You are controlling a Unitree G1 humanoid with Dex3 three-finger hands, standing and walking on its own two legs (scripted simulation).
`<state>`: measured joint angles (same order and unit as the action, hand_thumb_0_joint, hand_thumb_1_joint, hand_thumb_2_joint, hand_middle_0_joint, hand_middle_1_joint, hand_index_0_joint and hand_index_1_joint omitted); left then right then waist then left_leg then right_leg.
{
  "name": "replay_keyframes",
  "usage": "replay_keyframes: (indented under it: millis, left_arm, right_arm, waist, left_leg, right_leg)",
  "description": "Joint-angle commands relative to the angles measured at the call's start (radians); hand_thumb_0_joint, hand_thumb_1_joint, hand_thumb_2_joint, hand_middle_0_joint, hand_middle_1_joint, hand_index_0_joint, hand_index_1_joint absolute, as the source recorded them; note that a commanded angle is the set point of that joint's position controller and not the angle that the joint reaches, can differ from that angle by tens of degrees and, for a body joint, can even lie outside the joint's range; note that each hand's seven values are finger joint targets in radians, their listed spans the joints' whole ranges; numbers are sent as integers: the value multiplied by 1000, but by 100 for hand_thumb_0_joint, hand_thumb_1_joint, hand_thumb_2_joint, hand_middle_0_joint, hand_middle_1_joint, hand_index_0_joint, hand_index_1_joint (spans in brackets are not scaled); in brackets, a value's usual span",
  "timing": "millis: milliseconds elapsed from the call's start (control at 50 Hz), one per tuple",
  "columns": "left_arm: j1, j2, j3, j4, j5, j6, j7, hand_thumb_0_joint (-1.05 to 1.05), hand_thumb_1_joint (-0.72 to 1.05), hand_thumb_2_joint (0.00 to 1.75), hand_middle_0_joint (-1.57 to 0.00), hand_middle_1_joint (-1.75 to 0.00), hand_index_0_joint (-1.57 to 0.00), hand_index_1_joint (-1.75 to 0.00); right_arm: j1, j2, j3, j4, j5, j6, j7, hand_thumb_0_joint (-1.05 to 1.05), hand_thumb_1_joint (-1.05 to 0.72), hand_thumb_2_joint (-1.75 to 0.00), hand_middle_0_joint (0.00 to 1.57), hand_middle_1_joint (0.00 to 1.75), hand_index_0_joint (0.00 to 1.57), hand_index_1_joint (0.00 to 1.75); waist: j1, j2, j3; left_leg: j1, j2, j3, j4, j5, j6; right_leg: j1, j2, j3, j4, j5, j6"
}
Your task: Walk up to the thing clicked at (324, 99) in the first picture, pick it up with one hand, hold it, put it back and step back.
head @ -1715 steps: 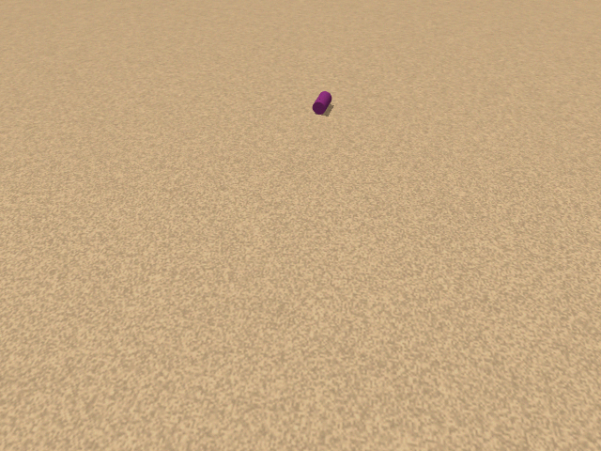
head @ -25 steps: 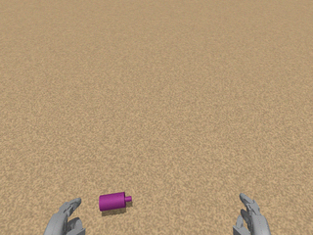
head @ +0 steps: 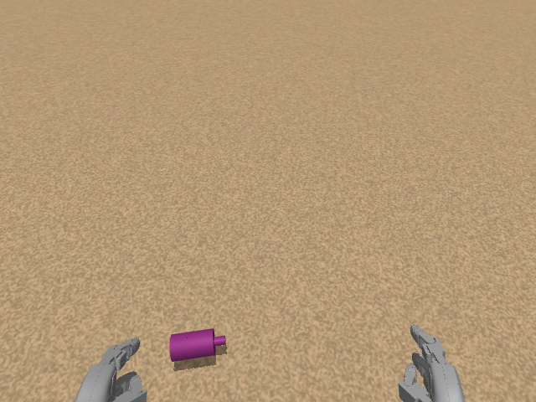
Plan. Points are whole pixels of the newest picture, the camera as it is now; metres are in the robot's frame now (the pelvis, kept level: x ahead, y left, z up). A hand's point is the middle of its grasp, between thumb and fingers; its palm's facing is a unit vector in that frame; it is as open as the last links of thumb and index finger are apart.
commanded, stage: home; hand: left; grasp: from above
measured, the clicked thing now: (199, 343) +0.45 +0.22 -0.67
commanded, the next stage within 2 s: stand in 0.86 s
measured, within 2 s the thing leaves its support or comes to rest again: neither
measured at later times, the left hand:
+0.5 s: hand (141, 393) +0.17 +0.18 -0.04, palm faces +0.04 -0.98 -0.22, open 7.4 cm
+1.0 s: hand (141, 393) +0.17 +0.19 -0.05, palm faces +0.02 -0.96 -0.26, open 7.4 cm
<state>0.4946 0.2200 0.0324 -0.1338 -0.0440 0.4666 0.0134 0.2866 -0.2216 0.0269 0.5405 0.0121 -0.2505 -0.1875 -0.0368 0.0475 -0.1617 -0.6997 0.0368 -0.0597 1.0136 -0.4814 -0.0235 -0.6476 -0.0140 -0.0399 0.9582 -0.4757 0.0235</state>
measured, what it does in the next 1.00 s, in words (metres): stands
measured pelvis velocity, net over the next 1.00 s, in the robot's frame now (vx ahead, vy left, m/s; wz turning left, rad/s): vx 0.00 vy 0.00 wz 0.00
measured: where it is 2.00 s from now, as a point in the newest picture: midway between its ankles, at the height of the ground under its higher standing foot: outside the picture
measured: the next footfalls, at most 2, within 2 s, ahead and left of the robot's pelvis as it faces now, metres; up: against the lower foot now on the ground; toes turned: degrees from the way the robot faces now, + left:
none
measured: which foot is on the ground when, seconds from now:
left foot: down 0.00-1.00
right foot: down 0.00-1.00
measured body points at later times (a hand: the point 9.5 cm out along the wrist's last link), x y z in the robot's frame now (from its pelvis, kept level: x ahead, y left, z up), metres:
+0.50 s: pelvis +0.01 +0.00 +0.00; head +0.02 +0.00 +0.45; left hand +0.17 +0.23 -0.02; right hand +0.16 -0.24 -0.07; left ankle +0.01 +0.13 -0.68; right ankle +0.00 -0.14 -0.68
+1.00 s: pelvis +0.00 +0.00 +0.00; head +0.02 +0.00 +0.45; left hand +0.17 +0.24 -0.03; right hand +0.16 -0.25 -0.07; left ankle +0.01 +0.13 -0.68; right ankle +0.00 -0.14 -0.68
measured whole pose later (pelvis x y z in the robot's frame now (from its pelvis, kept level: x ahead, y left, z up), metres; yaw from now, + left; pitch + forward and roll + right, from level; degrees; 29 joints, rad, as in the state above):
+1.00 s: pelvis +0.00 +0.00 +0.00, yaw +0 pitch +7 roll -2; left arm 0.42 0.24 0.01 0.00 0.00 0.34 0.02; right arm 0.26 -0.23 0.01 0.59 -0.04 -0.20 -0.15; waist -0.02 0.04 -0.10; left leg -0.64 0.03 -0.05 1.00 -0.48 -0.02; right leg -0.59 -0.02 -0.03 0.95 -0.48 0.02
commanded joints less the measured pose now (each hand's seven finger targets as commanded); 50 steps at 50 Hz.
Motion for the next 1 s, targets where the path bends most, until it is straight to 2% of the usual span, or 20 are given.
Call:
replay_keyframes:
  millis: [0,240,260,320,380,400,440,460,500,540,560,600,620,660,760,800,920,940,960,980]
  left_arm:
    - [-27,113,63,-197,2,-51,12,0,90,90,-20,-30,-20,-30]
    - [-26,109,54,-198,-1,-53,11,0,90,90,-20,-30,-20,-30]
    - [-19,100,52,-176,0,-52,10,0,90,90,-20,-30,-20,-30]
    - [-32,119,69,-212,0,-61,13,0,90,90,-20,-30,-20,-30]
    - [-2,88,38,-156,0,-53,10,0,90,90,-20,-30,-20,-30]
    - [-21,108,60,-199,-4,-55,12,0,90,90,-20,-30,-20,-30]
    - [-15,102,52,-180,-3,-54,12,0,90,90,-20,-30,-20,-30]
    - [-34,130,74,-221,-4,-57,14,0,90,90,-20,-30,-20,-30]
    - [-2,92,46,-154,1,-46,13,0,90,90,-20,-30,-20,-30]
    - [-42,129,76,-215,-2,-53,16,0,90,90,-20,-30,-20,-30]
    - [-6,101,55,-168,0,-48,12,0,90,90,-20,-30,-20,-30]
    - [-14,108,56,-205,2,-52,13,0,90,90,-20,-30,-20,-30]
    - [-37,131,76,-227,2,-56,16,0,90,90,-20,-30,-20,-30]
    - [-15,98,47,-176,2,-51,12,0,90,90,-20,-30,-20,-30]
    - [-31,123,65,-225,-1,-59,15,0,90,90,-20,-30,-20,-30]
    - [-17,101,46,-183,2,-57,14,0,90,90,-20,-30,-20,-30]
    - [-5,99,51,-184,-5,-54,12,0,90,90,-20,-30,-20,-30]
    - [-307,191,54,167,112,-270,52,0,90,90,-20,-30,-20,-30]
    - [-213,216,77,324,119,-337,47,0,90,90,-20,-30,-20,-30]
    - [-197,220,69,364,114,-373,41,0,90,90,-20,-30,-20,-30]
  right_arm:
    - [-69,-119,-50,-158,-5,-61,-18,0,-90,-90,20,30,20,30]
    - [-66,-120,-50,-154,-6,-55,-13,0,-90,-90,20,30,20,30]
    - [-70,-119,-48,-156,-7,-55,-13,0,-90,-90,20,30,20,30]
    - [-63,-119,-53,-153,-7,-52,-11,0,-90,-90,20,30,20,30]
    - [-67,-117,-49,-158,-6,-50,-10,0,-90,-90,20,30,20,30]
    - [-62,-119,-52,-159,-7,-51,-9,0,-90,-90,20,30,20,30]
    - [-64,-118,-51,-159,-7,-50,-12,0,-90,-90,20,30,20,30]
    - [-63,-119,-52,-160,-8,-48,-12,0,-90,-90,20,30,20,30]
    - [-68,-113,-48,-164,-5,-48,-12,0,-90,-90,20,30,20,30]
    - [-70,-116,-50,-162,-6,-47,-13,0,-90,-90,20,30,20,30]
    - [-67,-114,-49,-162,-6,-47,-13,0,-90,-90,20,30,20,30]
    - [-68,-115,-52,-166,-5,-45,-12,0,-90,-90,20,30,20,30]
    - [-66,-119,-54,-164,-5,-44,-12,0,-90,-90,20,30,20,30]
    - [-67,-116,-50,-164,-6,-45,-10,0,-90,-90,20,30,20,30]
    - [-64,-120,-54,-164,-4,-40,-10,0,-90,-90,20,30,20,30]
    - [-63,-118,-51,-161,-6,-40,-9,0,-90,-90,20,30,20,30]
    - [-67,-117,-52,-171,-3,-39,-7,0,-90,-90,20,30,20,30]
    - [-121,-238,-88,81,-124,68,52,0,-90,-90,20,30,20,30]
    - [-130,-245,-107,92,-124,109,84,0,-90,-90,20,30,20,30]
    - [-135,-249,-111,63,-134,129,98,0,-90,-90,20,30,20,30]
  waist:
    - [-3,-11,-85]
    - [-1,12,-83]
    - [-2,7,-51]
    - [7,24,-86]
    - [-2,2,-54]
    - [-2,3,-83]
    - [-8,-11,-90]
    - [-1,-21,-100]
    - [-3,-35,-51]
    - [0,-11,-73]
    - [-3,-21,-63]
    - [4,-1,-92]
    - [5,4,-78]
    - [-8,-11,-58]
    - [0,12,-78]
    - [-8,3,-58]
    - [-6,-3,-71]
    - [74,-55,142]
    - [77,-136,67]
    - [54,-145,85]
  left_leg:
    - [108,-34,22,-160,195,35]
    - [114,-28,8,-176,199,30]
    - [104,-25,4,-183,179,28]
    - [121,-23,2,-182,208,24]
    - [103,-25,4,-174,214,27]
    - [120,-25,11,-168,225,29]
    - [118,-30,19,-151,247,33]
    - [113,-32,22,-146,244,36]
    - [91,-33,28,-144,223,36]
    - [98,-35,28,-154,189,36]
    - [95,-35,27,-155,186,36]
    - [105,-35,25,-154,211,34]
    - [102,-33,25,-161,193,33]
    - [95,-32,20,-166,177,34]
    - [107,-29,19,-162,211,30]
    - [101,-28,14,-168,190,30]
    - [101,-27,17,-162,206,30]
    - [115,2,-34,-251,397,81]
    - [156,-16,8,-231,356,93]
    - [185,-22,4,-223,352,93]
  right_leg:
    - [44,36,-28,-167,179,-18]
    - [40,40,-33,-153,177,-23]
    - [26,43,-37,-153,161,-22]
    - [41,42,-37,-143,179,-26]
    - [29,42,-37,-148,188,-23]
    - [43,41,-33,-149,198,-24]
    - [50,37,-29,-156,226,-18]
    - [54,34,-26,-161,227,-16]
    - [34,33,-26,-169,210,-15]
    - [39,32,-24,-175,178,-15]
    - [42,32,-25,-172,175,-16]
    - [47,33,-25,-162,195,-19]
    - [40,35,-27,-162,176,-21]
    - [28,37,-30,-162,164,-19]
    - [36,38,-30,-151,192,-23]
    - [25,40,-33,-152,173,-22]
    - [34,39,-32,-150,187,-22]
    - [243,-38,24,-181,191,-42]
    - [260,-62,106,-236,159,-80]
    - [208,-66,151,-279,186,-109]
